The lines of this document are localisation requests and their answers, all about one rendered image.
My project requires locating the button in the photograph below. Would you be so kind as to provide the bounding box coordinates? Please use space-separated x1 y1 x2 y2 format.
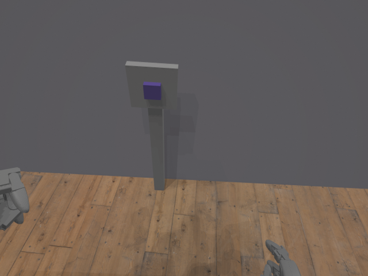
143 82 162 100

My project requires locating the panel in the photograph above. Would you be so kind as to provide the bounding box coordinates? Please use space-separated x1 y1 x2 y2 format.
125 61 178 190

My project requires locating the robot right hand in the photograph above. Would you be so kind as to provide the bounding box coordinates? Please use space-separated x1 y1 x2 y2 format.
260 240 301 276

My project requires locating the robot left hand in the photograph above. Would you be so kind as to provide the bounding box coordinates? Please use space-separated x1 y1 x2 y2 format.
0 167 29 231

